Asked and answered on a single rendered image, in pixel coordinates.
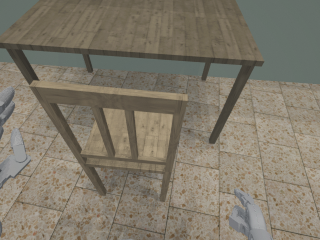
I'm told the left robot hand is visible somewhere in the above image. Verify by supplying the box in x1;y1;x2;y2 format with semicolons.
0;86;32;189

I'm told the chair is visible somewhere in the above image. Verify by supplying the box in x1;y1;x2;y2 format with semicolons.
29;80;188;202

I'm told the right robot hand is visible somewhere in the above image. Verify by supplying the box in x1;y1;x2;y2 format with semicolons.
229;188;267;237

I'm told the robot right forearm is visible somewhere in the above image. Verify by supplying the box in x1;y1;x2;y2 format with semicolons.
248;228;273;240

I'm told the table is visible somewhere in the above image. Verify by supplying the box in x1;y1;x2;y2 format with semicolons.
0;0;265;144

